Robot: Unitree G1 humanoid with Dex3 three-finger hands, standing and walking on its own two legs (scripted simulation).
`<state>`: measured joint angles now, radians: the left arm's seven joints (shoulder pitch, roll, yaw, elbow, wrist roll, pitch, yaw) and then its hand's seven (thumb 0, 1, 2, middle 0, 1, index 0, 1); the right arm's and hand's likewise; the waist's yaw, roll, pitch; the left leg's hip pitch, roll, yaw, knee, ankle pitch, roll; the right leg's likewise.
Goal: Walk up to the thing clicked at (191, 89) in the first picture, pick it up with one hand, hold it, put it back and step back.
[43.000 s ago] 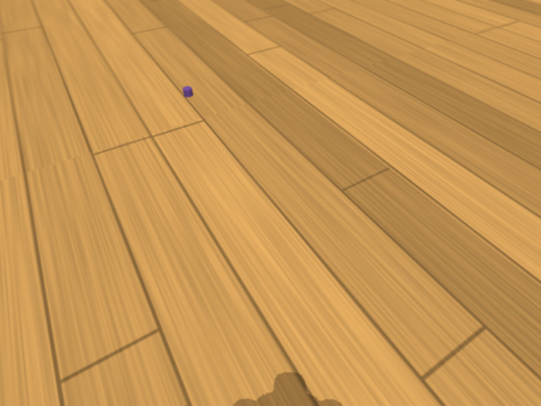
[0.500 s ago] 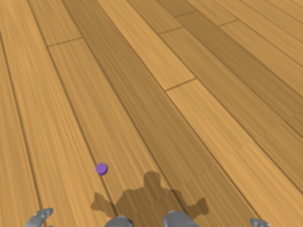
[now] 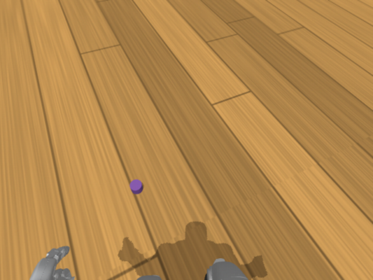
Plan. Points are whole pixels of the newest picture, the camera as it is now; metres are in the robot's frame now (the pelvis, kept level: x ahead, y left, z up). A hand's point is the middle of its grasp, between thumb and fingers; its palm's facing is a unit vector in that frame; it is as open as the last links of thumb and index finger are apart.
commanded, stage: step back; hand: left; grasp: from above
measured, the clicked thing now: (136, 186) +0.62 +0.27 -0.73
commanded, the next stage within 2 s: none
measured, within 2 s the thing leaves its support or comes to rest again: neither
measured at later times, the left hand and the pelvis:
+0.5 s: hand out of the picture -0.09 +0.22 -0.13, palm faces -0.05 -0.91 -0.41, open 7.3 cm; pelvis -0.17 -0.04 +0.01, yaw -3 degrees
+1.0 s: hand out of the picture -0.26 +0.22 -0.14, palm faces -0.04 -0.91 -0.41, open 7.3 cm; pelvis -0.35 -0.05 +0.00, yaw -3 degrees
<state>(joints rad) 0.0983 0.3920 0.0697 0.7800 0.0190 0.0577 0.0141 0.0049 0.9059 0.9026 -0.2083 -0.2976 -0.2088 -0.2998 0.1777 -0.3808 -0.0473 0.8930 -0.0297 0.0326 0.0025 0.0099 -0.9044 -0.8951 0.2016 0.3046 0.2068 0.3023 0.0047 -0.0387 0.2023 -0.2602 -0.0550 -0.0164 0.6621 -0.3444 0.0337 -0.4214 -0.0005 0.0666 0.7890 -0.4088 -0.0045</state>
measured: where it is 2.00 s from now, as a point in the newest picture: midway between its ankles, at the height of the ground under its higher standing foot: outside the picture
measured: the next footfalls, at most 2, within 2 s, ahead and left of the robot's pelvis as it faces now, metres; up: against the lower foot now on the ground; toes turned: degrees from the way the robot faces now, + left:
right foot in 0.32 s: -0.11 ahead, -0.16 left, +0.00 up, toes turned -1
left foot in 0.68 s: -0.21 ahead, +0.08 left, +0.00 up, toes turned +0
